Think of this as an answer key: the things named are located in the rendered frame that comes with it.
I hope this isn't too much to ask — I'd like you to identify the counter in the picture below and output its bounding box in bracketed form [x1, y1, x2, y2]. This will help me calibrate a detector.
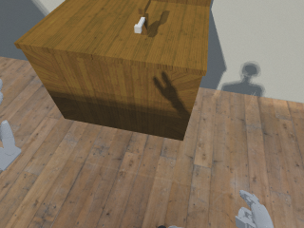
[14, 0, 211, 141]

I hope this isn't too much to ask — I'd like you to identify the robot left hand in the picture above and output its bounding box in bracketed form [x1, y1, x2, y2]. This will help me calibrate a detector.
[0, 79, 22, 171]

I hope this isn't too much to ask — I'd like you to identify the tap lever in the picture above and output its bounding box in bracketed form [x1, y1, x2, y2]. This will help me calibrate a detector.
[134, 17, 145, 33]

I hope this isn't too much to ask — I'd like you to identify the robot right hand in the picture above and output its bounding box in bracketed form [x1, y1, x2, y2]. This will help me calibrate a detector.
[235, 190, 275, 228]

